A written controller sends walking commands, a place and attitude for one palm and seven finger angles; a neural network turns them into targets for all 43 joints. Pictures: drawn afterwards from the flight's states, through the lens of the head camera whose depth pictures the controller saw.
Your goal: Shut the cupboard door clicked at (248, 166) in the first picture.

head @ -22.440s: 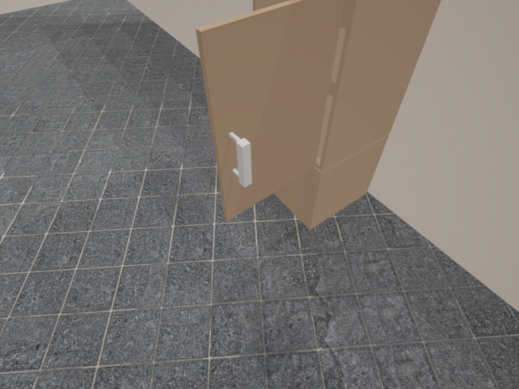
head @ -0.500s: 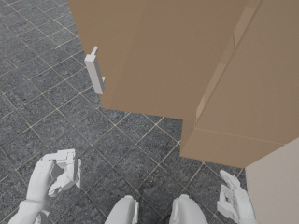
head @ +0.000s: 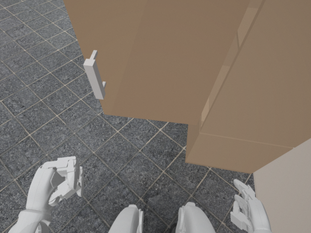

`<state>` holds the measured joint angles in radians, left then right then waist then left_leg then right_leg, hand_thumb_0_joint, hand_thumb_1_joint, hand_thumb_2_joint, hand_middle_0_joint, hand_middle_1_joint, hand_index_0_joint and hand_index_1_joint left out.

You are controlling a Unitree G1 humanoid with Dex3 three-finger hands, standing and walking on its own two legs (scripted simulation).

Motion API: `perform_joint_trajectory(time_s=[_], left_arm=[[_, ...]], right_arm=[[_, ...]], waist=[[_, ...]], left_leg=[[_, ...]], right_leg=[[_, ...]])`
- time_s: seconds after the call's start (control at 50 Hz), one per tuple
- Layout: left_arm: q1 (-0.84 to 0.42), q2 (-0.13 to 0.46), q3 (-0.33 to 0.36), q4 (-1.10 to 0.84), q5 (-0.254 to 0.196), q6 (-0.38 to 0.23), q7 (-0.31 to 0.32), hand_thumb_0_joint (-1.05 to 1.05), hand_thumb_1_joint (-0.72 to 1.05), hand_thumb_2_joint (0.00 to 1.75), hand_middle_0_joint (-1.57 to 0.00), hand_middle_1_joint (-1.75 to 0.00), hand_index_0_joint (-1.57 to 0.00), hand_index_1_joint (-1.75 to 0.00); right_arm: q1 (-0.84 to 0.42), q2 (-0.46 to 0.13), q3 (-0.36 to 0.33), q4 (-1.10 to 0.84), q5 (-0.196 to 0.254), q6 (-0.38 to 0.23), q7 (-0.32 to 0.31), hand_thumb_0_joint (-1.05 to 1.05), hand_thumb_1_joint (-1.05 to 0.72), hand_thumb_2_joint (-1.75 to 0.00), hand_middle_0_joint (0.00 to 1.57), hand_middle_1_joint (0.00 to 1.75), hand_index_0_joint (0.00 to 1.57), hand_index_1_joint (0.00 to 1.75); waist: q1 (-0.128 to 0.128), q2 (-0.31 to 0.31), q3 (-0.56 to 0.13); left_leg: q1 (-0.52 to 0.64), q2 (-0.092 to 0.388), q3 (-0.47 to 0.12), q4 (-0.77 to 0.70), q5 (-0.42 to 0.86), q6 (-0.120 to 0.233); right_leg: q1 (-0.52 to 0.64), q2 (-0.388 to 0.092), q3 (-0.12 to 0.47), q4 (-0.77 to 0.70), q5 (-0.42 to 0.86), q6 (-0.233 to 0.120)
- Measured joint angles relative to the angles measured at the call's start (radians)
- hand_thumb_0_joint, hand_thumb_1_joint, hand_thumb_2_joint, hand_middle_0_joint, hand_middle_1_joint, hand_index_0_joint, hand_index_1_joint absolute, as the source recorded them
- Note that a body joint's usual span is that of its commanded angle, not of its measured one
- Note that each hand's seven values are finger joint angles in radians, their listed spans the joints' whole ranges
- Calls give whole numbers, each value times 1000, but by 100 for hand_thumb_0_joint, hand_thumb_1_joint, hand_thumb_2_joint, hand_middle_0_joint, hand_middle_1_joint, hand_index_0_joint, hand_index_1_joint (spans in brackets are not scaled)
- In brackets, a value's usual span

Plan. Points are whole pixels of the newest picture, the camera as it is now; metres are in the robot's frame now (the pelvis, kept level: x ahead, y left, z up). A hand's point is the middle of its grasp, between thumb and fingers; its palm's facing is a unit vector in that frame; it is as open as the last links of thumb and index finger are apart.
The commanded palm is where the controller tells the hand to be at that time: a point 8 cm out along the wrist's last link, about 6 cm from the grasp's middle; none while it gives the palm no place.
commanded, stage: bring the fist close to the handle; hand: left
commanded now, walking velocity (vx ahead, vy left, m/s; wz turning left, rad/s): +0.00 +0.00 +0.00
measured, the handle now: (97, 75) +0.54 +0.21 +0.04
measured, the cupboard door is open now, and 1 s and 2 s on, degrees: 93 93 88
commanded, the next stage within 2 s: push the door shut along its arc in 1.42 s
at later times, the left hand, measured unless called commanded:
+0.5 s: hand (90, 141) +0.32 +0.18 +0.04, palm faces -0.06 -1.00 -0.04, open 3.1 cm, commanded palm +0.31 +0.23 +0.04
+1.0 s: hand (99, 103) +0.43 +0.19 +0.04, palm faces -0.05 -1.00 -0.02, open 3.1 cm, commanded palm +0.42 +0.23 +0.04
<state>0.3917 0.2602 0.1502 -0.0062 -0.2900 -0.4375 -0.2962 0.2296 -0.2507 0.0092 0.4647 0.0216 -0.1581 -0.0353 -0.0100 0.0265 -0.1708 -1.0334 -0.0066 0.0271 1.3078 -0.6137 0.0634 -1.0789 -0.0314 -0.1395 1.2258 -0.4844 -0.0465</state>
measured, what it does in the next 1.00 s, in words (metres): stands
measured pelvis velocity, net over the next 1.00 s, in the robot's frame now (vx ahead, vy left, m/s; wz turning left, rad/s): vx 0.00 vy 0.00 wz -0.01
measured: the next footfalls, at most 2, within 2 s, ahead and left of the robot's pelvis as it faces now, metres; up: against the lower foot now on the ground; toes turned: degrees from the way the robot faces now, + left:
none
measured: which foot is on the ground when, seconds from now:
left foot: down 0.00-1.00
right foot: down 0.00-1.00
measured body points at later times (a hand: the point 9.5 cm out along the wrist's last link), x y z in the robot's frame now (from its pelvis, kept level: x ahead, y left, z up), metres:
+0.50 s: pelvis +0.00 +0.00 +0.01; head +0.10 +0.00 +0.45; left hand +0.32 +0.24 +0.05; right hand +0.15 -0.26 -0.09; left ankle +0.01 +0.08 -0.62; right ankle +0.06 -0.10 -0.62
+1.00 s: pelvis +0.00 +0.00 +0.01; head +0.12 +0.01 +0.44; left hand +0.43 +0.24 +0.05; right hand +0.09 -0.27 -0.11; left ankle +0.01 +0.08 -0.62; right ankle +0.06 -0.10 -0.62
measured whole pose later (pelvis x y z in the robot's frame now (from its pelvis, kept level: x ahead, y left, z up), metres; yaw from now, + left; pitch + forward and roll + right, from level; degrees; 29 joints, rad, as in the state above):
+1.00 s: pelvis +0.00 +0.00 +0.01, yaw -1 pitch +23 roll -2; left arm -0.57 0.38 0.31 0.89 -0.19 -0.47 -0.30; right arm 0.28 -0.27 0.02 0.62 0.01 -0.06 -0.03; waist -0.10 0.02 -0.14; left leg -1.09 -0.01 0.05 1.25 -0.57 0.06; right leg -1.14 -0.03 -0.12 1.18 -0.44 -0.05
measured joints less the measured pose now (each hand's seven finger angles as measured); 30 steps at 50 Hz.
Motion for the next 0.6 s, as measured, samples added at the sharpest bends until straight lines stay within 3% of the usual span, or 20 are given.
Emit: perform_joint_trajectory(time_s=[0.1,0.22,0.4,0.6], left_arm=[[-21,1,-2,16,4,-3,-4,2,90,90,-130,-150,-130,-150],[-156,12,8,93,9,5,-11,2,90,90,-130,-150,-130,-150],[-347,24,31,224,21,64,0,2,90,90,-130,-150,-130,-150],[-545,38,61,441,45,37,17,2,90,90,-130,-150,-130,-150]], right_arm=[[-5,0,9,1,-2,-4,-3,1,-90,-90,20,30,21,30],[-16,-8,17,27,-2,-10,-10,1,-90,-90,20,30,21,30],[1,-9,18,55,2,9,-6,1,-90,-90,20,30,21,30],[30,-25,10,99,0,31,-3,1,-90,-90,20,30,21,30]], waist=[[5,2,-1],[6,1,4],[-18,0,8],[-39,-4,12]], left_leg=[[-5,-1,-6,5,-1,-2],[-28,-1,-15,23,-2,-6],[-12,1,-2,-18,17,-7],[-3,-1,9,-50,30,-5]], right_leg=[[-2,-1,-6,4,-2,-2],[-21,-3,-14,18,-5,-7],[-13,2,-2,-15,14,-6],[-11,3,11,-39,25,-4]])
